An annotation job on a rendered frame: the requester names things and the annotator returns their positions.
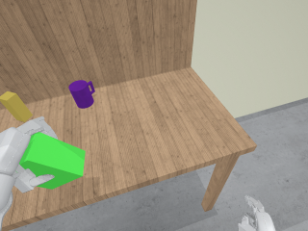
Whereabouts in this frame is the sponge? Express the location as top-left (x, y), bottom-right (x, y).
top-left (19, 132), bottom-right (86, 190)

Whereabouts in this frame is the robot right hand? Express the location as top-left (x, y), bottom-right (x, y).
top-left (238, 195), bottom-right (276, 231)

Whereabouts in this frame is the robot left hand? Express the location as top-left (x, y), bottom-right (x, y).
top-left (0, 116), bottom-right (58, 193)

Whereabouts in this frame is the robot left forearm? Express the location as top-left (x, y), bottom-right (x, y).
top-left (0, 172), bottom-right (16, 231)

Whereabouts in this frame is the table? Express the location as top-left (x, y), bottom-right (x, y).
top-left (0, 0), bottom-right (257, 231)

